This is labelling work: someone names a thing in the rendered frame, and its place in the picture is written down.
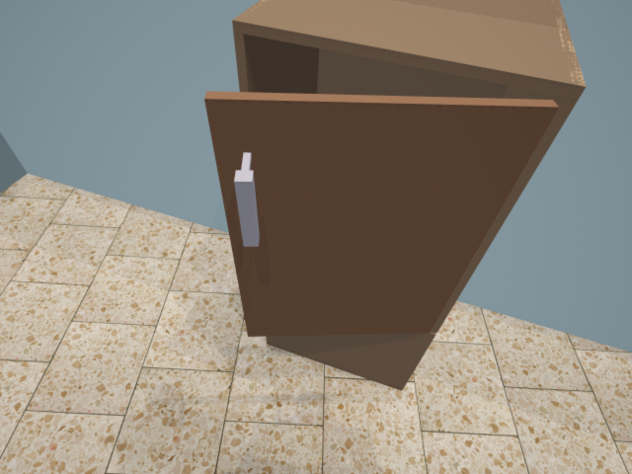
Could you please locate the cupboard door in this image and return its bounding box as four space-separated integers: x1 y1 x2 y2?
204 91 559 337

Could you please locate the handle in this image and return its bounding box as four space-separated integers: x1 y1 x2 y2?
234 152 260 247

